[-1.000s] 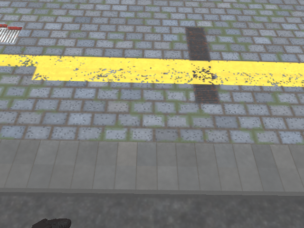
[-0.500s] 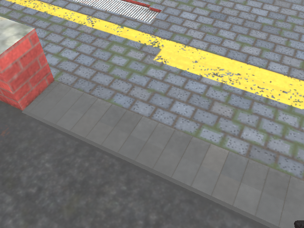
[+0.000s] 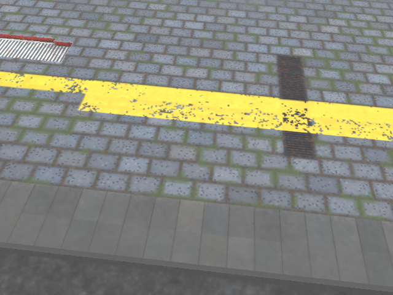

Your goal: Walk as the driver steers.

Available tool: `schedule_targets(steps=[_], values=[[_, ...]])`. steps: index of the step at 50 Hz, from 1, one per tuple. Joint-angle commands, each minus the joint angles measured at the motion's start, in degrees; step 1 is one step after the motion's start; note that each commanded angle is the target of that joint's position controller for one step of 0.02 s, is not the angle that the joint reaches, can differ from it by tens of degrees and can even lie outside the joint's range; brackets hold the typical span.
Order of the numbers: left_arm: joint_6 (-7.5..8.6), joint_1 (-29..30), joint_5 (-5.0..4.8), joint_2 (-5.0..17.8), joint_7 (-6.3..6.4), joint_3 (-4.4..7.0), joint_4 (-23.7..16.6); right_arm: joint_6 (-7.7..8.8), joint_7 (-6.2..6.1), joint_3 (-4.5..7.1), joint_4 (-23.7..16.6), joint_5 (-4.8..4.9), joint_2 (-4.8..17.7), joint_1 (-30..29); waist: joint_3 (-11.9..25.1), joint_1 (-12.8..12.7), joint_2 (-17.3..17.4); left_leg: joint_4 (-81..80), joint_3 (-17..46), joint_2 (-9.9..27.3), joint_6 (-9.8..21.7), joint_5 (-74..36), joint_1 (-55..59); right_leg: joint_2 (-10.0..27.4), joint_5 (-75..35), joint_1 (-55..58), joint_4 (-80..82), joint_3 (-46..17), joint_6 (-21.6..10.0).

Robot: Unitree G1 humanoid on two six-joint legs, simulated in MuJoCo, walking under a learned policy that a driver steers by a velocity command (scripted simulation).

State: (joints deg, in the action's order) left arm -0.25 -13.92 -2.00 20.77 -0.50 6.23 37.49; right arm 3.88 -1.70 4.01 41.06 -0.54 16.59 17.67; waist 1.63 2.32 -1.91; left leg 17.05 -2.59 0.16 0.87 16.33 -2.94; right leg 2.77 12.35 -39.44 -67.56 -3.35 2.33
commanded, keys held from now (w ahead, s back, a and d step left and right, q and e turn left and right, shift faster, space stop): w+e+shift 0.14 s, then w+shift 0.06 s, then w+q+shift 0.40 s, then q+shift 0.40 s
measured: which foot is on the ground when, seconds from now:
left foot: down 0.00-0.28, up 0.30-0.70, down 0.72-1.00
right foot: up 0.00-0.26, down 0.28-0.70, up 0.72-1.00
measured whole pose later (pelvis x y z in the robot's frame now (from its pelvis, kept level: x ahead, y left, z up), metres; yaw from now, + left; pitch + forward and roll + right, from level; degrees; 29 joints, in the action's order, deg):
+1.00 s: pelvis +0.65 -0.26 -0.04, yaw +15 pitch +0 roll +1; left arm 3.2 -3.5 3.8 13.0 0.1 -2.6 33.1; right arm 7.2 5.4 1.9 48.6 -4.6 14.3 23.8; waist -2.6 5.6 0.2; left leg 32.8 10.8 -13.6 6.8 12.5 -18.0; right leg 3.9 14.0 -30.5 -49.7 -12.7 6.7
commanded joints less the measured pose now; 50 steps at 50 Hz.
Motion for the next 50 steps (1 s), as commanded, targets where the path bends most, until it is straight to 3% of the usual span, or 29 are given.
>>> schedule_targets(steps=[1, 5, 10, 12, 14, 15, 16, 17, 18, 19, 21, 22, 26, 28, 31, 34, 35, 36, 37, 38, 39, 40, 41, 42, 43, 45, 48, 49, 50], values=[[-0.83, 11.60, 6.69, 2.69, -3.43, -0.27, -6.77, 1.14, 1.27, 1.31, -1.10, -2.67, 8.16, 4.65, -7.92, 2.92, 3.32, -11.75, 8.51, 14.87, 5.67, 9.07, 1.73, 0.60, -2.92, -14.52, -1.91, 0.96, -0.03], [-1.87, 13.39, 4.10, 2.11, -6.55, -0.75, -7.54, 1.82, 1.18, 1.36, -0.21, -2.17, 8.32, 3.92, -11.05, 1.72, 9.41, -13.92, 0.72, 15.40, 4.11, 6.36, 0.34, 2.54, -8.00, -12.53, 5.96, 2.85, -1.89], [-0.65, 20.63, 4.59, 0.11, -6.96, -2.62, -9.21, 1.64, 0.75, 1.15, 4.34, -2.12, 8.33, 10.38, -13.99, 3.72, 7.55, -14.48, -6.44, 17.75, 4.66, -5.55, 7.64, 1.56, -2.64, -7.31, 21.92, 8.17, -7.78], [-0.37, 16.87, 5.21, -0.15, -5.52, -2.83, -7.98, 0.94, 0.57, 0.63, 6.49, -1.51, 9.07, 11.07, -11.01, 0.37, 8.82, -7.13, -9.82, 18.02, 4.87, -39.61, 7.02, -3.73, 3.64, 7.12, 28.45, 11.11, -11.30], [0.43, -2.18, 5.23, 3.19, -3.46, -0.90, -2.47, -0.08, 0.40, 0.85, 8.13, -0.98, 13.05, 11.02, 0.35, -10.20, 8.98, 17.72, -11.03, 18.12, 5.66, -65.28, 1.57, -9.60, 6.29, 33.60, 33.16, 12.03, -13.48], [1.25, -10.11, 6.35, 7.05, -2.64, 0.59, 0.34, 0.09, 1.47, -0.33, 6.68, 1.02, 10.10, 12.19, 8.43, -13.64, 3.00, 37.47, -10.31, 12.95, 4.54, -49.45, -19.73, -3.87, 10.51, 58.88, 34.44, 2.97, -14.51], [2.03, -14.63, 5.80, 13.68, -1.67, 2.09, 0.65, 0.67, 3.17, -1.93, 2.54, 1.51, 3.33, 12.27, 22.13, -12.30, -13.15, 61.92, -2.78, 2.68, 2.43, 13.27, -37.37, 19.39, 30.64, 73.81, 40.71, -29.10, -18.07], [2.49, -16.71, 5.33, 11.44, -0.91, 1.26, 0.40, 1.31, 2.52, -0.08, 0.76, 1.49, 8.89, 0.13, 21.73, -16.61, -0.55, 67.00, 10.71, 1.08, 4.33, 11.18, -37.07, 18.61, 28.30, 64.36, 48.10, -31.77, -12.34], [3.01, -13.17, 6.20, 10.80, -0.01, 0.77, 3.32, 1.55, 2.31, 0.06, -0.49, 2.39, 7.78, -3.58, 7.57, -12.95, 0.61, 65.36, 9.67, 2.36, 4.49, 4.19, -40.71, 18.08, 16.09, 53.22, 49.99, -23.16, -10.26], [3.38, -8.26, 6.26, 7.33, 0.27, -0.11, 3.31, 1.32, 2.61, -0.46, 1.16, 1.81, 6.46, -0.33, 2.22, -8.14, 2.76, 59.34, 8.49, 5.76, 4.67, -0.42, -38.35, 16.15, 10.55, 45.52, 50.79, -17.48, -9.01], [4.14, -2.30, 4.62, 2.17, 0.51, -1.75, 3.05, -1.10, 3.33, -0.64, 4.69, -0.28, 3.91, 6.12, -1.39, -2.53, -3.12, 54.47, 7.05, 7.84, 3.67, -3.25, -31.33, 11.97, 5.42, 34.97, 54.03, -6.20, -6.47], [4.69, -1.75, 4.17, 0.07, 0.47, -2.36, 3.31, -2.32, 3.72, -0.67, 5.97, -0.28, 2.90, 7.34, -2.16, -1.72, -3.51, 54.40, 6.19, 7.79, 3.47, -3.36, -30.46, 11.13, 5.42, 33.16, 56.05, -3.38, -6.38], [7.41, -0.61, 3.18, -1.09, 0.02, -2.45, 5.90, -3.93, 5.09, -1.01, 3.63, 0.32, 0.58, -0.83, -9.73, 0.27, -3.54, 46.57, 1.69, 6.58, 4.33, -16.81, -35.70, 5.75, -5.92, 29.49, 62.26, 11.46, -3.67], [7.91, -1.18, 3.33, -2.26, 0.40, -2.90, 6.86, -3.55, 5.52, -1.45, 2.15, 0.46, 0.54, -5.13, -10.73, 0.25, -3.09, 39.94, -1.69, 5.79, 5.45, -24.06, -36.21, 5.64, -11.83, 30.51, 62.27, 16.34, -4.57], [8.22, 0.90, 3.06, -0.10, 1.61, -2.79, 7.46, -3.17, 6.34, -1.73, 0.82, -0.08, 1.43, -6.66, -11.95, 3.03, 0.23, 26.34, -5.59, 4.52, 7.66, -28.92, -29.43, 8.25, -30.14, 32.64, 61.26, 22.12, -4.36], [7.82, -1.95, 1.04, 3.84, 2.96, -1.89, 6.88, -3.15, 5.70, 0.01, 4.97, -1.21, 5.06, 2.79, -5.77, 5.77, 4.04, 20.05, -12.83, -6.10, 7.34, -28.97, -14.78, 7.02, -63.53, 37.53, 40.58, 23.18, -1.46], [6.61, -0.58, 1.06, 6.15, 3.04, -1.18, 6.21, -3.46, 5.22, 0.80, 6.97, -1.53, 5.72, 11.70, -1.40, 9.90, 2.34, 20.26, -11.55, -7.92, 8.44, -25.65, -4.08, 8.17, -66.56, 34.69, 27.73, 21.65, -1.17], [7.94, -8.00, 15.93, 8.66, -1.68, -2.27, 8.62, -0.77, 3.45, 1.55, 14.35, -2.84, 7.81, 28.76, -10.11, 10.87, 11.72, 21.77, 4.32, -5.90, 7.61, -29.61, 22.16, 2.31, -36.04, 7.99, 9.13, 17.35, 10.88], [6.93, 1.36, 12.47, 4.57, -3.66, -1.44, 8.70, 0.11, 3.59, -0.05, 20.11, -7.25, 1.86, 43.10, 5.44, 21.72, 18.92, 17.72, 11.15, -0.31, 12.34, -40.56, 32.75, -7.84, 16.86, 4.77, -28.69, 8.95, 10.93], [8.15, -2.78, 9.74, -7.30, -6.09, -5.04, 0.66, 0.90, 4.82, 2.36, 19.97, -6.64, 15.98, 39.63, 19.71, 9.36, 12.88, 21.23, 31.28, 11.68, 22.41, -75.72, 43.03, -10.14, 19.89, -2.25, -31.25, -5.05, 11.88], [9.43, 1.85, 4.21, -1.15, -4.87, -4.39, -3.31, 3.16, 5.02, 4.23, 14.49, -4.86, 18.25, 25.45, 7.63, 8.48, 5.65, 16.84, 41.24, 17.12, 27.28, -65.56, 31.11, -7.77, 20.85, -14.93, -25.92, -13.77, 11.89], [9.29, 5.72, 2.78, 3.33, -2.81, -3.81, -4.15, 5.09, 4.97, 2.74, 11.01, -2.91, 11.35, 13.32, 0.58, 6.36, 1.39, 13.70, 37.90, 14.83, 26.13, -44.44, 16.27, -5.51, 21.18, -15.73, -20.19, -12.92, 9.48], [7.50, 2.42, 5.54, 2.42, -0.07, -4.01, -3.65, 5.06, 4.84, 0.71, 9.05, -3.14, 4.98, 5.11, 0.81, 1.14, -2.63, 6.84, 36.22, 11.39, 25.11, -33.76, 0.82, -3.25, 18.67, -6.16, -14.23, -10.16, 5.55], [5.80, -4.49, 7.00, 1.22, 2.14, -4.74, -1.56, 4.46, 6.05, -0.89, 5.99, -3.51, 3.63, -1.63, -1.01, -4.51, -1.09, 1.78, 36.84, 9.93, 27.10, -39.30, -18.40, -0.71, 18.36, 6.31, -10.63, -9.27, 4.20], [4.38, -6.32, 7.01, 1.13, 3.08, -5.15, -1.35, 4.08, 7.42, -1.53, 4.78, -3.54, 3.62, -4.29, -1.97, -7.99, 0.73, -2.25, 37.83, 9.21, 27.06, -38.35, -28.49, 0.93, 22.61, 14.61, -6.55, -8.60, 4.89], [3.08, -4.59, 5.93, 0.40, 2.96, -6.06, -2.44, 5.40, 8.38, 0.03, 3.25, -1.65, 8.01, -5.19, 1.05, -9.15, -3.55, -2.88, 30.22, 2.30, 20.67, -30.85, -33.32, 2.14, 16.33, 25.07, 9.00, -2.66, 5.80], [2.06, -2.32, 6.02, -4.57, 0.66, -8.07, -2.79, 4.95, 6.91, 1.43, 0.96, -3.96, 11.63, -2.24, 1.75, -5.61, -0.97, 5.54, 21.67, -5.77, 14.73, -27.19, -34.74, -4.01, -2.70, 33.97, 16.83, 2.95, 4.45], [2.50, -5.61, 5.70, -2.68, -0.04, -7.21, -2.33, 4.80, 6.37, 0.89, -0.72, -4.94, 9.89, -2.15, 2.68, -5.85, 0.67, 9.92, 21.84, -5.61, 13.58, -30.49, -33.66, -4.41, -9.74, 35.53, 15.00, 0.97, 3.87], [3.18, -7.87, 5.30, -0.70, -0.15, -6.23, -2.75, 4.91, 5.93, 0.52, -2.54, -4.51, 8.78, -2.96, 2.38, -7.05, 1.58, 12.65, 23.66, -5.12, 13.56, -32.04, -32.16, -5.28, -6.30, 36.22, 18.38, 0.07, 3.77]])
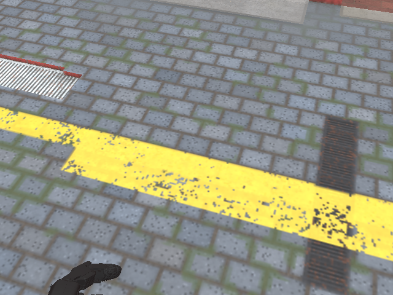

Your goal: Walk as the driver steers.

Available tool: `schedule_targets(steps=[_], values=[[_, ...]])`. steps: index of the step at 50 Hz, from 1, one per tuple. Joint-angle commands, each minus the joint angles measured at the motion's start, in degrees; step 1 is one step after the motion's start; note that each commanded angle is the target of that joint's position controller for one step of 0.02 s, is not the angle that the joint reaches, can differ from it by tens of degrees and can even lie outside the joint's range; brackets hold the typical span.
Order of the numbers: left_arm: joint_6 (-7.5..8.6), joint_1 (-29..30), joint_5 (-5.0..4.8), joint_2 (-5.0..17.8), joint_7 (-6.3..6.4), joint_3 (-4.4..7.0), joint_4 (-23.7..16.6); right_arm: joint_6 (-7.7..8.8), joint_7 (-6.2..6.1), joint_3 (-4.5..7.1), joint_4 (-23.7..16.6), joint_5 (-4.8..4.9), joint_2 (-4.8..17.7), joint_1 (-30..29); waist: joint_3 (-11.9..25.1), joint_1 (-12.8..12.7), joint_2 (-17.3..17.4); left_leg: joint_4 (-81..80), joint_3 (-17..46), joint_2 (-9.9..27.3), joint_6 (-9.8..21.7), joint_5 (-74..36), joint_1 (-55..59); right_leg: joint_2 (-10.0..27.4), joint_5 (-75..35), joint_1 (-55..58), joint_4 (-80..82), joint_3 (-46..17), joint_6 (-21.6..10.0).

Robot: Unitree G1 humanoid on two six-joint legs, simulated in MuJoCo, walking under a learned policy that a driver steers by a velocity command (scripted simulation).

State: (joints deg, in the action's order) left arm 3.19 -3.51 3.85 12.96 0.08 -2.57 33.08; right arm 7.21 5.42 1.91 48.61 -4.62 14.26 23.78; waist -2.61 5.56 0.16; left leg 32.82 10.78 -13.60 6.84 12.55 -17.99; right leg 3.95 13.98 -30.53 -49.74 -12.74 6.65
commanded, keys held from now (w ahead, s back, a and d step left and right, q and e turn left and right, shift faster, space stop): q+shift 0.36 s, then shift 0.04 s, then e+shift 0.40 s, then w+e+shift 0.20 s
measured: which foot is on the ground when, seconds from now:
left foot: down 0.00-0.06, up 0.08-0.34, down 0.36-0.80, up 0.82-1.00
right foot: up 0.00-0.04, down 0.06-0.38, up 0.40-0.76, down 0.78-1.00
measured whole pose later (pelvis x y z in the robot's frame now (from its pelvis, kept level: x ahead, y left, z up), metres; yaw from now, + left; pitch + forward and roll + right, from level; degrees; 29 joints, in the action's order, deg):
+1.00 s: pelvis +0.12 -0.10 +0.00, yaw +9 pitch +2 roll +1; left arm 7.4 -25.4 3.6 12.4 -5.6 -0.4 44.3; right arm 3.5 -1.3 2.1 37.9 -5.2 17.3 12.2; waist 3.7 -1.2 -0.4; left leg 70.1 4.2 1.5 -2.6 16.1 -39.9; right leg -5.5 25.0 -10.2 -33.1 -3.9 -6.2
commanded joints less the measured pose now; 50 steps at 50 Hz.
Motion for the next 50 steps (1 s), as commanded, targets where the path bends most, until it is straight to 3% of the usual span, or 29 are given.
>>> schedule_targets(steps=[1, 3, 4, 5, 7, 9, 12, 16, 18, 19, 20, 21, 22, 23, 25, 26, 27, 28, 29, 31, 34, 38, 40, 41, 42, 43, 45, 47, 50], values=[[0.59, -23.95, -0.94, 8.86, -0.22, 3.53, 2.52, 1.70, -1.49, 2.61, -12.13, 0.21, 10.48, -12.36, 5.70, -12.95, 0.99, 1.86, 12.44, 9.24, 6.86, -30.79, -17.98, -7.05, -5.57, 30.75, 4.55, 8.35, -1.58], [2.81, -36.17, -2.48, 14.30, 0.95, 5.63, 5.55, 2.16, -0.67, 1.20, -16.16, 1.54, 5.60, -15.32, 7.84, -16.78, -2.11, 15.58, 11.25, 5.84, 1.29, -29.40, -21.68, -2.11, -26.51, 41.58, 18.05, 2.76, -12.20], [3.87, -25.24, -3.35, 19.52, 0.36, 5.79, 2.48, 1.75, -0.09, -0.92, -17.33, 1.25, -2.56, -6.29, 14.95, -6.08, -14.13, 28.17, 2.01, -1.13, -5.43, 11.67, -31.10, 20.05, -54.13, 47.80, 25.20, -20.57, -33.66], [4.28, -15.22, -1.03, 15.16, -0.64, 5.16, -1.04, 0.54, -0.26, 0.67, -14.76, 1.53, 4.85, -1.82, 10.31, -3.90, -9.79, 41.37, -2.44, 4.70, -8.40, 27.88, -34.99, 27.23, -63.44, 41.10, 25.45, -22.73, -36.43], [4.39, -9.99, -4.36, 10.38, 1.53, 4.47, -0.64, -2.25, -3.52, 2.01, -14.54, -0.45, 8.61, -6.53, 6.46, -4.16, -6.44, 47.66, -2.95, 14.61, -10.48, 21.22, -31.18, 21.14, -32.32, 29.00, 29.21, -16.10, -24.99], [4.57, -3.64, -4.45, 6.66, 4.49, 3.10, -2.48, -2.14, -2.96, -0.44, -17.32, -2.17, 4.18, -12.82, 5.82, -3.97, -4.51, 42.50, -8.28, 16.51, -11.86, 13.93, -24.05, 11.06, -29.46, 22.21, 30.77, -0.09, -17.32], [4.94, -7.96, -3.01, 14.89, 7.17, 5.32, -0.22, -2.58, 2.51, -2.51, -18.97, 0.41, 2.64, -16.28, 4.78, -7.36, -3.48, 23.31, -13.65, 18.49, -11.70, 5.20, -14.93, 5.73, -26.42, 18.92, 32.96, 13.27, -13.46], [4.83, -6.33, -0.84, 19.49, 4.79, 7.12, -1.09, -2.37, 4.43, 0.87, -16.96, 1.44, 9.91, -10.79, 4.01, -5.67, -5.66, 12.49, -14.77, 15.19, -8.29, 1.43, -2.50, 10.66, -22.53, 16.62, 28.75, 15.67, -13.32], [4.94, -7.43, -0.33, 17.51, 2.57, 6.78, -0.27, -1.42, 2.21, 4.18, -14.87, 2.31, 14.70, -3.59, 6.65, -2.53, -0.93, -1.25, -16.23, 10.22, -1.86, -12.10, 12.85, 8.50, -21.21, 14.59, 13.45, 20.60, -9.17], [5.15, -12.80, 0.17, 10.53, 1.36, 4.99, -0.14, -1.19, -0.46, 6.38, -13.90, 1.42, 20.63, 2.87, 13.57, -1.81, 9.15, -3.75, -4.21, 18.23, 9.34, -44.72, 31.34, 1.42, 1.91, 2.33, -4.22, 23.63, -2.79], [5.55, -22.37, -0.28, 5.42, 1.08, 3.08, -2.70, -1.33, -0.84, 6.69, -19.09, 1.10, 24.77, -1.70, 28.37, -7.66, 11.49, -3.46, 21.40, 36.36, 25.51, -56.97, 39.32, -4.02, 28.97, -2.08, -10.43, 11.29, -0.73], [4.67, -9.82, -4.41, 10.69, 0.95, 4.43, -3.66, -0.46, -0.91, 5.02, -17.11, -0.87, 16.14, -1.04, 10.82, -0.08, 4.80, -6.29, 19.49, 35.28, 19.16, -43.83, 23.34, -4.13, 25.95, -10.15, -17.05, 5.67, -1.65], [4.21, -6.24, -3.21, 12.70, 1.35, 4.74, -4.56, 0.02, -1.71, 3.90, -16.87, 1.40, 14.39, -5.77, 7.33, -2.38, 3.80, -8.59, 9.70, 31.09, 13.64, -29.56, 12.46, -1.40, 19.19, -9.08, -15.19, 5.80, -3.09], [3.49, -9.47, -1.46, 14.79, 1.83, 5.37, -2.67, -0.71, -2.40, 3.05, -17.95, 3.71, 12.23, -11.77, 7.42, -5.76, 3.27, -9.68, 6.27, 28.96, 10.93, -25.03, 5.01, 0.59, 15.31, -3.88, -15.73, 7.63, -2.57], [1.52, -17.39, 0.73, 12.04, -0.10, 3.84, 1.90, -1.27, -2.63, 1.36, -19.34, 2.71, 10.34, -18.13, 6.81, -10.50, 4.01, -12.19, -0.43, 25.98, 8.50, -25.65, -12.12, -0.53, 6.16, 9.88, -22.98, 9.53, -1.87], [0.65, -23.00, 0.06, 10.92, -1.76, 3.56, 4.81, -1.22, -2.14, 0.20, -20.00, 1.92, 7.94, -22.65, 7.67, -13.30, 1.79, -11.68, -4.20, 23.78, 5.40, -22.00, -17.77, -0.77, 1.95, 16.27, -24.02, 10.18, -1.02], [-3.83, -21.38, -4.27, 9.83, -0.57, 4.99, 6.87, -4.27, -3.85, -0.22, -17.19, 4.66, 5.48, -20.64, 13.35, -10.63, 2.19, -11.97, -8.56, 25.49, 6.21, -38.22, -8.53, -4.41, 1.08, 16.73, -17.98, 14.62, -2.11], [-5.95, -18.86, -5.05, 9.21, -0.12, 4.28, 5.49, -5.59, -4.50, -0.50, -17.30, 5.09, 6.04, -18.19, 11.47, -8.56, 4.73, -9.92, -9.53, 25.64, 6.44, -44.18, -6.93, -4.45, 0.08, 16.32, -16.59, 13.93, -3.08], [-1.81, -25.06, -0.87, 9.47, -3.30, 4.01, 5.68, -2.16, -2.59, -0.92, -18.15, 2.13, 6.48, -21.04, 5.24, -12.73, 2.90, -6.81, -7.46, 25.77, 3.23, -25.35, -17.75, 0.46, -0.36, 22.18, -22.46, 8.66, -1.48], [1.39, -22.35, -0.32, 9.27, -4.56, 4.34, 3.96, -1.95, -4.06, 0.64, -19.65, 1.16, 9.49, -21.44, 6.89, -7.70, 3.53, -3.49, -5.23, 29.02, 6.43, -20.86, -10.95, -1.47, 2.36, 14.81, -23.86, 10.29, -0.88], [1.11, -9.91, -0.33, 7.24, -2.60, 3.02, -2.31, -2.26, -7.95, 3.19, -14.59, 3.98, 13.10, -5.86, 7.09, 1.67, 2.38, -3.02, 4.45, 36.00, 11.27, -19.02, 9.71, 0.28, 20.32, -4.15, -12.56, 10.18, -1.42], [-0.74, -17.84, -0.04, 5.51, -2.38, 3.30, 0.76, -1.18, -8.92, 4.07, -15.50, 2.51, 14.69, -13.51, 8.41, -3.59, 6.17, -4.29, -1.05, 33.15, 7.02, -10.46, -0.58, -5.52, 11.07, 11.71, 5.13, 20.09, -4.29], [0.54, -23.24, -2.42, 8.01, -2.72, 5.71, 3.00, -1.20, -8.08, 3.62, -14.14, 0.47, 13.04, -14.45, 8.63, -6.53, 3.66, 3.43, -6.66, 31.63, 1.55, -4.43, -6.33, -8.06, -4.18, 23.26, 19.00, 18.57, -10.55], [2.52, -27.82, -1.34, 15.51, -1.24, 8.03, 4.63, -1.47, -7.51, 2.81, -17.05, -0.48, 7.71, -13.82, 8.95, -5.43, -10.77, 21.59, -18.79, 21.94, -6.58, 16.12, -17.41, 1.16, -31.41, 31.31, 22.57, 1.92, -20.83], [5.20, -30.59, 0.23, 20.08, -1.47, 9.00, 4.38, -1.23, -6.37, 1.99, -20.83, 1.36, 6.96, -19.35, 6.50, -10.61, -9.12, 30.42, -12.63, 13.46, -10.31, 24.86, -33.60, 16.73, -22.78, 36.66, 28.73, -24.00, -31.11], [5.98, -30.58, 1.10, 12.18, -2.55, 7.07, 6.25, -1.95, -5.77, 1.21, -20.34, 2.75, 4.82, -24.60, 1.45, -13.93, -2.56, 31.76, -2.59, 16.44, -8.87, 19.34, -39.25, 17.12, 7.17, 34.51, 34.41, -24.32, -28.62], [5.94, -21.44, -0.64, 4.20, -5.15, 3.99, 6.51, -3.03, -7.00, 2.18, -17.84, -0.07, 8.20, -21.29, -2.94, -8.28, -6.12, 39.91, -2.76, 15.52, -8.31, 9.89, -41.59, 9.76, 21.03, 27.77, 32.84, -19.47, -24.29], [4.99, -17.79, -0.74, 2.91, -6.23, 2.88, 6.52, -2.62, -7.03, 0.37, -16.76, -2.21, 5.28, -19.79, -1.21, -6.52, -3.41, 40.73, -4.28, 16.15, -8.41, 4.71, -38.51, 6.38, 15.90, 24.27, 31.24, -14.51, -23.10], [5.38, -20.17, -0.05, 4.37, -5.89, 2.84, 8.39, -2.28, -6.16, -1.14, -17.22, -0.08, 3.84, -21.69, 0.07, -8.39, -4.68, 35.21, -6.55, 15.37, -10.87, -0.60, -33.33, 3.35, 11.83, 21.32, 31.10, -11.48, -22.75]])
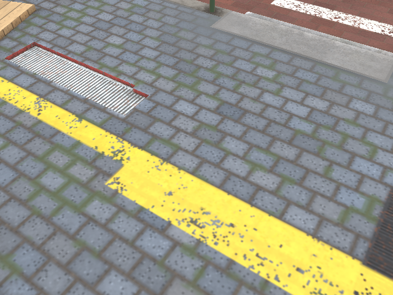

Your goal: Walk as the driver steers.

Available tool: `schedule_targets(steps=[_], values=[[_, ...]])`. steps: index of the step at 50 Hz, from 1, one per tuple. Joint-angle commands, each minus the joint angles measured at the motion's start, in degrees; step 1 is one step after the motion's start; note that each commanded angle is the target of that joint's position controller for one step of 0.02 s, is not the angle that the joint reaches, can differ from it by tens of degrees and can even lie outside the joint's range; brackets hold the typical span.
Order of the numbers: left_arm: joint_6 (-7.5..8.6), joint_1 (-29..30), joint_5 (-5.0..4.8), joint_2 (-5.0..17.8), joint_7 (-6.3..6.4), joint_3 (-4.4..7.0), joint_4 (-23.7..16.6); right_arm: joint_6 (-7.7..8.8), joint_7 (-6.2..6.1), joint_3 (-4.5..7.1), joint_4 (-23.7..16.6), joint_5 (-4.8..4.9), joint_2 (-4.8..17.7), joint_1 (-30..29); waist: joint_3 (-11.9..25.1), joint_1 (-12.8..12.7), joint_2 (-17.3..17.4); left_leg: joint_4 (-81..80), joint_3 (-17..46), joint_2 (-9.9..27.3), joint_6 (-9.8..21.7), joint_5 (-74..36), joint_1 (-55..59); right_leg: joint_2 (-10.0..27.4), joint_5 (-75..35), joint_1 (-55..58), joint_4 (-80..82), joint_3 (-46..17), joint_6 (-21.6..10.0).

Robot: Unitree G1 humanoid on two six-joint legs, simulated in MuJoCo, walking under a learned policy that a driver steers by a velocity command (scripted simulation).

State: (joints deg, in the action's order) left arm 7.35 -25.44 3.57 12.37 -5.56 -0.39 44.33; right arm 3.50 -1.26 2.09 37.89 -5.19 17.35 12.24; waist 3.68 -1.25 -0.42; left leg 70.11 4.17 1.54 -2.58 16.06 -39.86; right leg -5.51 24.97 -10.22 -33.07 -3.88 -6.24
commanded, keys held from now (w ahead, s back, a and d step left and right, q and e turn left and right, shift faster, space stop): w+e+shift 0.10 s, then w+shift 0.10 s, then w+q+shift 0.58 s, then w+e+shift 0.22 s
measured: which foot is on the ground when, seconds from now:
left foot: up 0.00-0.44, down 0.46-0.80, up 0.82-1.00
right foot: down 0.00-0.44, up 0.46-0.78, down 0.80-1.00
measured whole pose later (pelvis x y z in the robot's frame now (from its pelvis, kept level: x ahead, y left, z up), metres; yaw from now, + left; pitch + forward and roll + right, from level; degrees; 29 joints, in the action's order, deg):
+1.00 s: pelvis +0.75 +0.07 -0.14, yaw +9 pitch +0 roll -2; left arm 4.8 -22.7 1.1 16.5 0.3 3.9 53.4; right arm 3.7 1.7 3.8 44.6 -2.9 17.7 7.7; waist -1.6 -2.4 1.2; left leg 64.2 2.5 0.4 4.0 20.8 -29.9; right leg -3.7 15.7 -11.4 -27.2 -2.8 -2.4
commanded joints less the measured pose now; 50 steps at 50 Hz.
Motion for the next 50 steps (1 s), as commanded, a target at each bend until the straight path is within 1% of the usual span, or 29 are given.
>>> schedule_targets(steps=[1, 2, 3, 5, 7, 9, 11, 14, 17, 19, 21, 22, 23, 24, 25, 26, 27, 29, 33, 35, 38, 39, 40, 41, 42, 43, 45, 48, 50], values=[[1.27, 1.35, 0.30, 5.89, -0.29, 0.71, -2.41, 1.27, 1.04, -1.79, -6.92, 0.53, 0.13, -11.27, -6.20, -2.15, -4.28, -5.28, -1.30, 0.06, -2.22, -4.43, -7.71, 11.68, -0.75, -1.34, 14.26, -18.98, -9.68], [-3.37, -2.13, -5.18, 16.96, 4.00, 6.22, -2.92, -1.30, 1.84, 1.04, -7.72, 3.38, 6.53, -16.62, -9.49, -2.81, 5.24, -13.73, -4.17, 0.42, -1.93, -6.86, -7.50, 12.74, -14.31, -1.07, 19.37, -23.47, -9.16], [-5.23, -2.62, -4.31, 18.65, 5.25, 6.53, -2.89, -2.18, 2.53, 0.64, -7.36, 3.29, 5.80, -15.32, -8.46, -2.64, 0.23, -13.08, -2.71, 0.71, -1.42, -10.02, -7.16, 14.09, -23.38, 3.50, 17.15, -24.46, -10.17], [-6.36, -3.24, -3.77, 14.82, 5.59, 6.07, -4.05, -2.71, 3.19, 0.68, -5.73, 3.46, 5.53, -13.44, -6.51, -3.02, -4.27, -13.32, -3.56, 0.23, -0.94, -9.99, -5.96, 12.48, -29.38, 7.18, 14.92, -22.52, -10.58], [-5.25, -8.15, -3.48, 11.71, 6.01, 6.13, -1.77, -1.96, 2.49, 1.50, -5.68, 3.46, 7.36, -16.43, -7.40, -5.31, -6.03, -17.29, 1.23, 2.43, 0.06, -15.40, -14.74, 14.38, -26.29, 19.03, 13.08, -25.29, -11.39], [-4.12, -12.38, -2.70, 11.77, 6.09, 6.63, 0.12, -1.92, 2.09, 2.21, -6.75, 3.23, 7.91, -23.08, -10.08, -8.49, -7.53, -22.00, 1.87, 2.66, -0.19, -14.77, -21.62, 15.05, -22.69, 25.11, 13.55, -27.22, -11.80], [-3.09, -6.73, -2.90, 11.88, 6.49, 7.03, -0.21, -1.63, 2.76, 2.16, -7.13, 3.30, 7.13, -23.91, -11.67, -6.19, -8.27, -30.89, 3.16, 3.40, 0.39, -22.77, -12.98, 12.57, -18.72, 17.67, 13.10, -23.62, -8.72], [-2.35, -0.98, -2.90, 11.00, 5.43, 6.27, -0.71, -2.53, 4.75, 1.65, -4.87, 5.14, 3.11, -20.19, -10.50, -4.79, -5.53, -38.08, -2.37, 1.96, 2.98, -33.33, 14.45, 9.43, -7.95, -2.11, 15.28, -16.64, -4.87], [-2.30, -2.80, -1.36, 12.92, 6.07, 6.00, 2.16, -2.39, 3.68, 2.37, -3.49, 4.42, 3.88, -18.16, -12.35, -4.22, -3.44, -41.50, -3.57, 3.38, 5.59, -29.17, 15.48, 10.65, -14.56, 4.88, 10.37, -13.80, -4.40], [-2.78, -5.37, -0.71, 13.97, 6.71, 5.75, 4.95, -1.44, 1.81, 3.13, -0.18, 2.85, 4.83, -9.98, -9.00, -1.51, 0.85, -47.88, -5.68, 2.22, 7.94, -27.79, 18.60, 8.77, -35.30, 14.82, -4.45, -9.12, -4.17], [-3.81, -3.27, -0.81, 14.33, 7.99, 5.61, 6.69, -1.39, 0.67, 4.17, 6.90, 2.58, 5.96, 8.57, -3.12, 5.82, 1.89, -51.94, -6.51, 0.19, 9.44, -24.96, 33.66, 7.88, -47.11, 13.19, -28.86, -5.67, -4.14], [-4.05, 3.25, -1.36, 14.72, 7.78, 5.84, 5.73, -1.46, 0.78, 5.31, 10.69, 1.96, 8.01, 20.75, -0.94, 13.35, 6.80, -52.87, -3.71, 1.78, 13.19, -23.03, 48.32, 3.71, -34.59, -0.77, -54.51, -1.67, -2.89], [-3.19, 9.28, 0.03, 9.09, 7.41, 4.24, 3.21, -1.51, 2.05, 5.34, 13.80, 2.54, 9.85, 26.34, -2.00, 13.65, 14.15, -39.22, -2.84, 4.09, 12.11, -25.07, 60.72, -1.13, 10.80, -24.07, -73.01, 1.74, -1.98], [-1.78, 4.48, -0.41, 5.54, 7.45, 2.42, 0.18, -0.89, 2.98, 4.00, 13.43, 3.07, 9.84, 26.17, 0.58, 6.00, 16.86, -27.94, 7.50, 9.61, 11.64, -50.70, 66.88, 2.13, 10.64, -36.58, -74.71, -2.09, -1.56], [-1.21, 6.19, -2.01, 8.83, 6.95, 2.19, -2.16, -1.04, 2.30, 6.01, 13.05, 3.54, 13.77, 25.08, 7.78, 8.42, 21.63, -41.05, 31.06, 17.68, 25.25, -16.33, 77.58, 1.88, 6.19, -52.99, -72.49, -0.36, 1.64], [-0.26, 12.29, -0.50, 12.59, 6.74, 2.16, -2.50, -0.69, 1.75, 5.74, 10.79, 4.01, 12.18, 18.87, 2.45, 7.92, 8.81, -53.73, 38.95, 19.62, 25.73, 8.77, 66.60, 8.34, -3.45, -52.70, -56.37, -3.18, 2.13], [-0.05, 19.45, 0.47, 14.36, 6.42, 3.24, -1.97, 0.04, 1.58, 4.54, 10.78, 3.54, 8.53, 15.47, -5.43, 7.61, 2.55, -55.92, 38.96, 16.25, 23.62, 10.73, 54.52, 8.90, -5.70, -47.97, -52.43, -3.93, 3.46], [-1.60, 20.96, 1.18, 10.12, 4.15, 1.96, -4.02, 0.89, 0.14, 3.16, 13.36, 4.28, 7.35, 15.02, -11.97, 0.52, 0.33, -55.98, 34.63, 13.10, 23.37, -2.86, 33.80, 11.10, -5.06, -37.53, -37.62, -4.15, 7.58], [-2.42, 28.00, -1.23, 6.62, 3.36, -0.05, -7.82, 1.88, 0.74, 3.35, 12.40, 5.07, 6.70, 11.52, -13.17, -0.27, 5.10, -62.08, 20.16, 3.71, 19.05, -19.44, 14.83, 8.70, -17.94, -15.09, -14.21, 2.36, 9.12], [-2.63, 29.51, -2.57, 6.14, 3.96, 0.16, -7.91, 2.11, 2.18, 3.40, 12.99, 6.10, 5.63, 12.80, -12.75, 1.36, 2.28, -62.47, 17.25, 1.88, 16.25, -27.76, 13.81, 5.86, -27.23, -5.61, -7.65, 5.22, 8.53], [-2.78, 20.90, -2.31, 8.72, 5.28, 2.01, -6.40, 1.82, 2.41, 3.95, 14.31, 6.46, 7.63, 15.12, -3.48, -2.10, 0.80, -46.06, 15.52, -0.12, 12.02, -47.80, 24.34, 1.80, -24.25, 7.92, -0.86, 4.81, 5.58], [-2.64, 11.91, -2.36, 10.50, 6.03, 3.14, -4.16, 1.72, 2.24, 4.49, 14.05, 6.19, 9.66, 13.38, 1.49, -7.41, 0.99, -33.48, 14.70, -1.76, 10.82, -47.71, 22.92, 2.29, -21.03, 17.60, -0.04, 4.26, 5.10], [-2.65, -0.16, -1.58, 13.79, 7.25, 4.61, -1.22, 2.29, 2.17, 4.22, 13.88, 5.13, 8.61, 11.25, 7.08, -13.40, 1.52, -18.52, 11.82, -3.10, 10.42, -44.08, 18.92, 6.54, -13.46, 27.73, -2.48, 2.46, 3.87], [-2.47, -8.88, 0.13, 16.96, 8.04, 5.55, 0.79, 2.84, 1.75, 2.28, 12.81, 4.39, -0.74, 12.15, 12.53, -13.33, -9.89, 5.41, 7.74, -7.48, 10.41, 2.19, 11.68, 22.06, 4.88, 33.98, 0.57, -16.64, -0.13], [-2.71, -4.21, -0.31, 18.27, 7.13, 6.06, 1.50, 2.69, 1.74, 2.08, 10.47, 7.06, -0.55, 20.03, 14.94, -5.39, -20.85, 12.38, 5.26, -9.46, 10.23, 10.19, 1.17, 29.69, 17.70, 33.63, 17.08, -50.57, -6.32], [-2.82, 4.38, -0.92, 12.57, 6.39, 5.62, 0.36, 1.71, 1.53, 2.14, 10.98, 5.10, 1.56, 14.77, 2.35, -3.89, -11.97, 11.09, 3.81, -4.91, 10.67, 5.15, -4.43, 26.06, 25.63, 24.60, 19.48, -47.29, -8.14], [-2.29, 7.40, -0.99, 7.81, 5.41, 4.92, 2.01, 1.31, 2.55, 1.86, 8.75, 3.17, 0.07, 6.25, -7.42, -2.19, -1.89, 4.76, 3.62, -2.31, 9.69, 2.92, -2.83, 20.18, 9.85, 10.62, 17.83, -32.17, -8.35], [-1.28, 4.05, -2.69, 6.84, 5.56, 4.28, 6.11, 0.59, 3.30, 0.69, 3.78, 1.61, -2.36, -0.70, -8.13, 1.51, -6.68, -4.34, 1.59, 1.53, 6.70, 6.68, -1.04, 16.16, -2.64, 3.49, 20.39, -25.40, -8.67], [-1.14, 4.40, -3.29, 8.11, 6.15, 4.69, 6.03, 0.71, 3.55, 0.05, -0.38, 1.69, -1.03, -7.93, -9.64, 2.02, -5.28, -14.06, 0.47, 3.38, 4.11, 3.91, -0.13, 15.54, -5.44, -1.59, 24.23, -22.68, -9.25]])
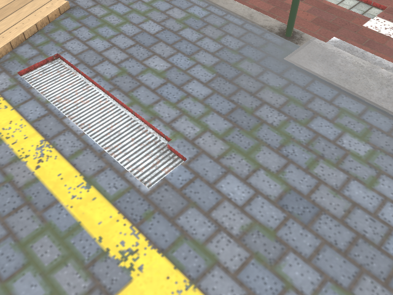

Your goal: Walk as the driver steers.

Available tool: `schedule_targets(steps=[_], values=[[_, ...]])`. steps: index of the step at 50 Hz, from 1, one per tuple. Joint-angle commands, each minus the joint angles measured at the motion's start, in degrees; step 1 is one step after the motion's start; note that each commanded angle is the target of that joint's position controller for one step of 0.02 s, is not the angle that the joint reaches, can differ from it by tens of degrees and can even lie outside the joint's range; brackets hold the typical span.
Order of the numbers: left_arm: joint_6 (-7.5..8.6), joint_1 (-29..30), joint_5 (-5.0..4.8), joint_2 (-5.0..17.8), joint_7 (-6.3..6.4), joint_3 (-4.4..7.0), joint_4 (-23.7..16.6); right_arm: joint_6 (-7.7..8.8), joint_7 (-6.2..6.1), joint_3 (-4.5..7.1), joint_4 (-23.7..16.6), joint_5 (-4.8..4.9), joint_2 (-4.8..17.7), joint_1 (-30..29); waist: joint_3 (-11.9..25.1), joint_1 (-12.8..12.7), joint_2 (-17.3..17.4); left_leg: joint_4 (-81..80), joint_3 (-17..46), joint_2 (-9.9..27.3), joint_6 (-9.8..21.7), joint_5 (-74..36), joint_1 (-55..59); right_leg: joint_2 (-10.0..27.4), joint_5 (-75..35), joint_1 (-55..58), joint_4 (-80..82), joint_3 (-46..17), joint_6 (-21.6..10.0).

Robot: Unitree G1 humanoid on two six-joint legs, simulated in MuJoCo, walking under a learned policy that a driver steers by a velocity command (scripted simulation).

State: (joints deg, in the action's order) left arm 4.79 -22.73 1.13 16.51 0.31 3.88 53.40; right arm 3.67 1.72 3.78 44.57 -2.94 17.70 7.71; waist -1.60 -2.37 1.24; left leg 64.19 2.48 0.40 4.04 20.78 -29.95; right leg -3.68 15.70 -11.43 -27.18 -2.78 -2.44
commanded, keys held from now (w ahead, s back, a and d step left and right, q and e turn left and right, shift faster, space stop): w+e+shift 1.00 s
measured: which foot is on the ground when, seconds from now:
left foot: up 0.00-0.16, down 0.18-0.60, up 0.62-1.00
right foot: down 0.00-0.18, up 0.20-0.60, down 0.62-1.00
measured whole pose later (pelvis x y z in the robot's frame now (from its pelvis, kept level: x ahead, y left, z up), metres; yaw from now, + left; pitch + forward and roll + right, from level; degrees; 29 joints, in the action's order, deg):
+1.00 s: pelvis +0.88 -0.18 -0.02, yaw -51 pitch +2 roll +0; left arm 3.4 -25.8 0.2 20.0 -0.8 5.0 47.4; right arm 3.4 0.6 -1.1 33.1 -1.3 16.0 -1.6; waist -1.9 -7.4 -0.5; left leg 30.3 4.8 3.6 -2.2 3.4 -32.4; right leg -9.3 26.2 5.2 -23.2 -16.7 -8.3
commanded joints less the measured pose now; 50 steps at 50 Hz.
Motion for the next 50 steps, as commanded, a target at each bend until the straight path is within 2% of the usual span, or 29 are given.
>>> schedule_targets(steps=[1, 3, 6, 8, 9, 10, 11, 13, 14, 16, 18, 20, 23, 26, 27, 29, 30, 31, 32, 33, 34, 35, 37, 38, 41, 44, 47, 49, 50], values=[[1.35, 3.58, -0.61, 5.13, 0.38, 0.88, -3.82, 0.63, 1.06, -2.04, -8.66, -0.05, -0.73, -6.52, -5.06, 3.75, -6.12, -15.75, 1.31, 4.67, -3.53, -5.65, -4.65, 12.39, 3.04, -5.90, 20.11, -20.77, -12.44], [1.23, 5.90, -0.64, 8.35, -0.24, 2.09, -4.99, 0.57, 2.11, -2.40, -8.17, 1.22, 0.07, -6.46, -3.41, 4.91, -5.30, -25.82, -2.46, 1.13, -4.81, -16.60, 15.33, 9.63, -1.62, -17.34, 23.10, -15.59, -10.39], [1.20, 2.92, -1.35, 11.06, -1.11, 2.87, -4.91, 0.13, 0.99, -1.11, -6.05, 1.50, 4.16, -3.15, -1.56, 6.24, -2.67, -29.26, -2.33, 0.83, -5.07, -17.94, 24.56, 11.58, -9.45, -12.91, 18.71, -15.62, -7.87], [1.15, 1.02, -0.78, 12.33, -1.40, 3.20, -4.31, 0.58, -0.80, 0.64, -2.34, 0.65, 7.65, 9.15, 6.31, 12.49, 1.38, -31.17, -3.92, -0.72, -4.07, -10.41, 37.61, 6.98, -24.47, -10.33, -4.22, -11.41, -5.66], [1.39, 1.18, -0.79, 9.43, -1.61, 2.47, -4.97, 1.06, -2.20, 1.81, -1.35, -0.74, 11.72, 18.36, 12.35, 16.62, 5.54, -33.30, 4.83, 7.96, -2.79, 2.27, 47.96, 2.72, -19.63, -17.60, -24.14, -7.82, -4.07], [1.16, -1.93, -1.96, 0.70, -1.19, 0.60, -7.25, 1.31, -2.89, 2.08, -1.48, -2.10, 15.87, 21.28, 16.44, 13.30, 18.03, -44.42, 28.31, 23.20, -2.06, 26.88, 51.94, -0.76, 13.43, -27.80, -43.01, -5.48, -3.88], [0.39, -4.18, -3.18, 2.74, -0.81, 0.68, -8.50, 0.79, -2.89, 2.17, -2.47, -1.12, 14.44, 14.87, 15.34, 8.66, 19.22, -54.41, 46.18, 26.32, 0.89, 34.06, 45.61, 0.70, 7.80, -33.18, -50.77, -3.98, -4.62], [-1.22, 1.54, -0.92, 4.44, -1.49, 0.94, -7.33, 0.91, -2.38, 0.42, -3.41, -0.02, 5.64, 6.45, 2.96, 5.75, 5.14, -51.92, 26.35, 20.89, 1.63, 17.80, 33.61, 6.98, -0.52, -33.63, -49.22, -1.94, -4.34], [-1.76, 2.56, -0.61, 3.82, -2.13, 1.00, -6.98, 1.15, -2.27, 0.03, -2.88, -0.33, 4.30, 6.01, 1.37, 4.76, 4.09, -52.00, 18.83, 18.10, 0.72, 8.53, 30.62, 8.01, -1.41, -31.85, -47.42, -1.72, -3.78], [-3.23, 5.56, 0.26, 1.51, -3.25, 0.60, -8.39, 2.22, -2.28, -0.58, 0.13, 0.65, 2.31, 9.07, -1.51, 3.61, 5.22, -52.46, 8.73, 15.48, -0.54, -4.85, 28.36, 9.76, -2.60, -32.44, -45.81, -0.89, -3.37], [-4.19, 10.55, 0.24, 0.05, -3.84, 0.12, -11.12, 3.13, -1.81, -1.20, 2.90, 1.84, -0.01, 12.49, -2.06, 3.27, 3.88, -53.01, 1.58, 14.44, -1.32, -17.96, 30.66, 10.08, -4.54, -36.16, -45.20, 0.36, -3.52], [-4.15, 16.02, 0.27, -0.52, -4.52, -0.70, -14.33, 3.73, -1.69, -1.41, 4.09, 1.89, -0.59, 13.15, -2.94, 2.71, 3.51, -54.02, -4.98, 13.68, -1.18, -30.11, 30.09, 9.70, -9.09, -36.71, -40.69, 2.84, -3.67], [-4.11, 21.98, -0.22, -0.03, -5.69, -1.77, -17.04, 3.71, -2.46, -1.40, 4.97, 1.62, 0.73, 12.77, -4.80, 1.89, 1.00, -56.77, -13.79, 10.67, -2.70, -38.80, 28.58, 7.80, -15.22, -32.24, -28.76, 7.82, -4.73], [-4.11, 24.64, 0.36, 1.45, -6.01, -2.38, -18.26, 3.29, -3.34, -0.80, 5.59, 1.55, 4.97, 15.61, -4.79, 0.44, 0.95, -51.86, -18.59, 11.03, -4.30, -68.88, 29.17, 2.15, -16.41, -19.76, -17.39, 15.61, -7.16], [-4.18, 21.43, 0.24, 2.86, -5.78, -2.06, -17.12, 2.74, -3.99, -0.30, 5.17, 1.52, 7.09, 16.01, -1.97, -1.64, 2.81, -46.73, -18.45, 11.90, -4.59, -77.84, 30.95, 0.04, -14.87, -14.71, -16.41, 16.17, -7.85], [-4.24, 3.76, 0.40, 7.58, -4.85, -0.09, -12.18, 1.12, -4.79, 0.75, 3.43, 1.17, 11.04, 12.26, 6.81, -11.20, 4.75, -23.75, -16.64, 14.40, -4.01, -86.69, 27.51, -2.53, -10.44, 5.02, -15.90, 13.12, -10.70], [-4.06, -8.74, 0.18, 10.32, -3.57, 1.66, -7.99, 0.41, -4.33, 0.98, 2.20, 0.78, 11.41, 9.48, 11.76, -16.07, 2.69, -4.19, -15.66, 13.25, -3.46, -73.07, 18.47, -1.94, -8.36, 20.84, -11.86, 7.93, -13.41], [-4.85, -5.96, -1.95, 13.07, -1.87, 3.61, -7.63, 0.52, -2.96, 0.67, 1.70, 0.52, 7.79, 7.68, 9.16, -12.94, -9.28, 19.63, -15.28, 0.55, -4.00, -9.39, 2.99, 2.56, -4.35, 28.50, -7.98, -0.88, -15.05], [-5.54, 0.39, 0.32, 20.12, -1.73, 4.07, -10.64, 1.68, -2.67, -0.82, -5.04, 0.88, 3.76, 13.83, 15.10, -2.59, -15.09, 35.61, -6.93, -2.17, -6.23, 8.54, -15.85, 15.43, -13.21, 39.34, -4.94, -29.40, -25.06], [-5.94, -2.25, 0.53, 19.09, -0.82, 4.45, -12.17, 3.17, -2.51, -1.16, -7.59, 1.34, 5.97, 8.99, 19.65, -6.71, -6.99, 35.26, 2.25, -1.42, -6.12, 5.42, -22.89, 19.51, 3.37, 41.14, 7.27, -42.61, -28.77], [-5.41, -0.42, 0.28, 15.11, -0.09, 3.80, -10.93, 3.94, -2.40, -1.40, -7.47, 1.08, 6.79, 6.74, 8.10, -4.26, 0.52, 26.94, 3.08, 2.05, -5.31, 2.12, -24.36, 19.04, 7.50, 30.29, 13.59, -41.72, -25.28], [-4.60, 1.74, 0.10, 12.69, 0.16, 3.07, -10.06, 3.68, -2.31, -1.46, -7.52, 0.66, 6.60, 5.61, 1.92, -0.37, 3.71, 19.62, 2.89, 4.31, -5.49, 0.94, -20.10, 16.49, 3.86, 19.55, 14.42, -36.60, -22.46], [-2.67, 5.34, -0.16, 10.86, 0.46, 2.03, -10.57, 1.06, -2.23, -1.89, -6.41, -1.46, 5.68, 7.80, -2.43, 4.88, 5.42, 12.12, 2.81, 6.41, -7.09, 2.91, -10.75, 11.21, -5.39, 3.79, 14.60, -27.55, -20.32], [-1.87, 5.79, -0.50, 9.93, 0.22, 1.55, -10.55, -0.20, -2.07, -2.02, -6.62, -1.72, 5.03, 7.44, -3.28, 5.95, 5.14, 7.78, 2.17, 7.30, -8.02, 4.39, -7.65, 9.04, -5.99, -2.20, 15.44, -24.73, -19.86], [-0.29, 6.23, -0.76, 10.60, -0.48, 1.90, -10.90, -0.87, -1.16, -3.09, -11.55, -0.56, 2.24, -3.13, -5.99, 4.28, 2.03, -9.61, -1.28, 7.22, -9.48, -7.49, -0.79, 3.60, -8.50, -13.71, 18.72, -19.18, -17.90], [0.15, 3.98, -1.23, 11.40, -1.36, 2.77, -10.67, -0.55, -0.51, -3.64, -13.43, 1.50, 1.11, -8.25, -3.55, 0.83, -1.03, -23.93, -1.99, 4.38, -8.14, -25.42, 7.60, 2.12, -16.92, -12.19, 17.65, -17.86, -13.60], [-0.22, 1.57, -1.44, 12.19, -1.10, 3.30, -10.27, -0.36, -0.79, -2.93, -14.30, 1.90, 3.63, -9.45, -1.32, -0.60, -3.08, -31.79, -0.81, 2.22, -6.67, -24.83, 10.37, 4.33, -25.17, -1.94, 12.78, -20.56, -10.84], [-0.61, 2.26, -0.78, 14.52, -0.70, 3.77, -10.52, -0.02, -1.77, -1.21, -11.99, 1.94, 7.63, -1.29, 4.69, 3.43, -2.80, -33.39, -0.58, -0.96, -5.78, -15.25, 19.42, 4.18, -38.68, 3.86, 0.38, -21.05, -8.27], [-0.54, 4.64, -0.55, 16.12, -0.96, 3.99, -10.80, 0.26, -2.60, -0.09, -9.70, 1.97, 9.67, 9.01, 9.99, 10.05, -1.66, -33.84, -1.71, -0.93, -5.24, -11.30, 30.91, 2.41, -40.75, 1.18, -12.54, -19.09, -6.88]])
